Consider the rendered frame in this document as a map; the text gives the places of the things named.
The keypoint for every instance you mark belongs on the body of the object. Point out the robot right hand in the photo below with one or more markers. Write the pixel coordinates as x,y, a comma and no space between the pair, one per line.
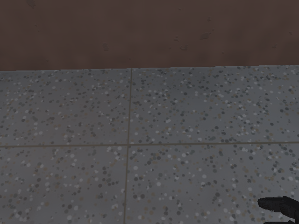
284,205

